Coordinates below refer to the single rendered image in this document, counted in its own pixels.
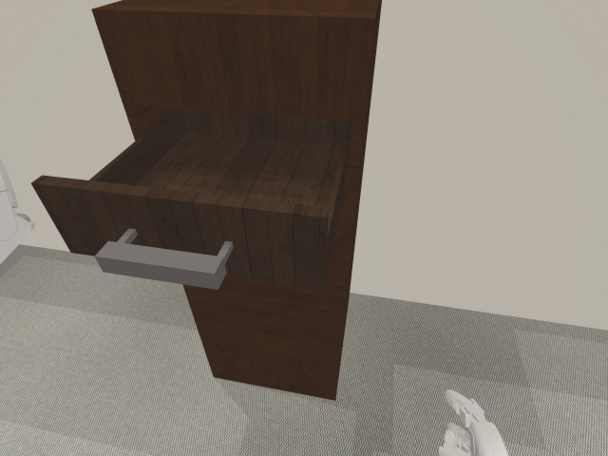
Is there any right robot hand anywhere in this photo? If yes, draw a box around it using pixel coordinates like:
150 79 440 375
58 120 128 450
439 389 509 456

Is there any handle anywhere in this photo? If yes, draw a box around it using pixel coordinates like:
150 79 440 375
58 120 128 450
95 228 234 290

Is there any left robot hand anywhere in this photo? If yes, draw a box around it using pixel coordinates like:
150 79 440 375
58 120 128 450
0 159 35 264

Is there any cabinet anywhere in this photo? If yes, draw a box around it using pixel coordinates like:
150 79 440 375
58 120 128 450
92 0 382 401

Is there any drawer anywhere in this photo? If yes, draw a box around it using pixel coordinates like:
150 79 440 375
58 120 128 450
31 108 352 290

